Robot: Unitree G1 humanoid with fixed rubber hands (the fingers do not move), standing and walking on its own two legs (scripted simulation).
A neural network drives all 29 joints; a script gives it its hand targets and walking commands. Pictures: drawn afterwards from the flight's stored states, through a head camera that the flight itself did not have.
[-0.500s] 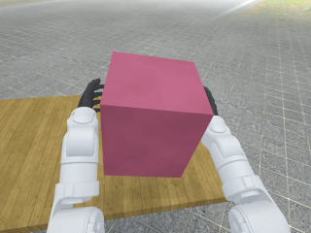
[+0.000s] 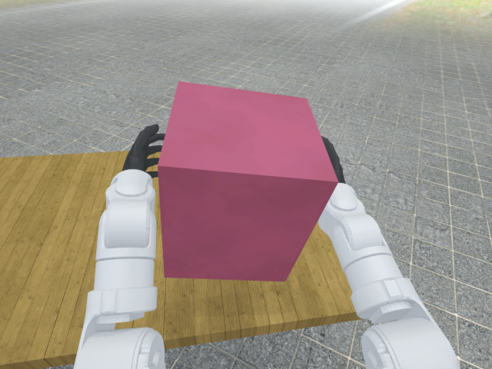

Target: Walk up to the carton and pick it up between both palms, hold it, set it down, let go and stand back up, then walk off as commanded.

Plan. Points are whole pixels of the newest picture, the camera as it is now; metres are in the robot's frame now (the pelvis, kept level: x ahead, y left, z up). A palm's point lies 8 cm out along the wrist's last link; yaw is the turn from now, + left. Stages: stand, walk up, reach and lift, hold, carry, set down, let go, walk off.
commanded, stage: hold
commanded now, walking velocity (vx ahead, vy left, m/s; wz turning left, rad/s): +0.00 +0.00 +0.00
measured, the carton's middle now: (235, 188) +0.38 +0.02 +0.15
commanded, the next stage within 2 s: none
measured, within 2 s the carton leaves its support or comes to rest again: neither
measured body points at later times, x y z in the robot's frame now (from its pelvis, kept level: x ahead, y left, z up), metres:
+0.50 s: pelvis +0.00 +0.00 +0.00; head -0.04 +0.02 +0.45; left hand +0.38 +0.17 +0.20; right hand +0.39 -0.13 +0.17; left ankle +0.04 +0.10 -0.75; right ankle +0.00 -0.10 -0.75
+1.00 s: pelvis +0.00 +0.00 +0.00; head -0.04 +0.02 +0.45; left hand +0.38 +0.17 +0.20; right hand +0.39 -0.13 +0.17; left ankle +0.04 +0.10 -0.75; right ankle +0.00 -0.10 -0.75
